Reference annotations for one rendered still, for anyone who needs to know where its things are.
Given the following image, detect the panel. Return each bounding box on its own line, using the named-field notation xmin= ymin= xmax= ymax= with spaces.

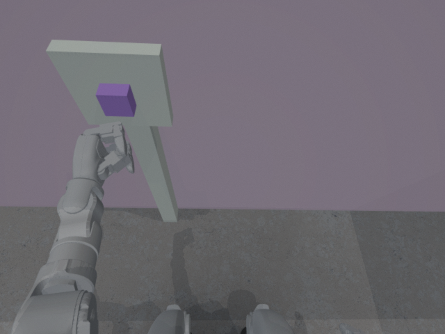
xmin=46 ymin=40 xmax=178 ymax=222

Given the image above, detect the left robot hand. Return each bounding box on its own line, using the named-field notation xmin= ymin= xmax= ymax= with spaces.
xmin=72 ymin=121 xmax=134 ymax=186

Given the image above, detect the left robot upper arm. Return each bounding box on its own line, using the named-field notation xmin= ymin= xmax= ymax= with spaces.
xmin=15 ymin=289 xmax=98 ymax=334

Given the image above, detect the right robot shin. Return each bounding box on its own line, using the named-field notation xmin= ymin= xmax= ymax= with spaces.
xmin=254 ymin=304 xmax=269 ymax=311

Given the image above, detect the button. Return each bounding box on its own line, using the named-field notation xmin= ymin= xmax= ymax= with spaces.
xmin=96 ymin=83 xmax=136 ymax=117

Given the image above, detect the right robot thigh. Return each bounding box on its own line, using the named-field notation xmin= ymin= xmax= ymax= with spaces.
xmin=246 ymin=309 xmax=295 ymax=334

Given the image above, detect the left robot forearm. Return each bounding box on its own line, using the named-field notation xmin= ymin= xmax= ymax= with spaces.
xmin=10 ymin=178 xmax=104 ymax=334

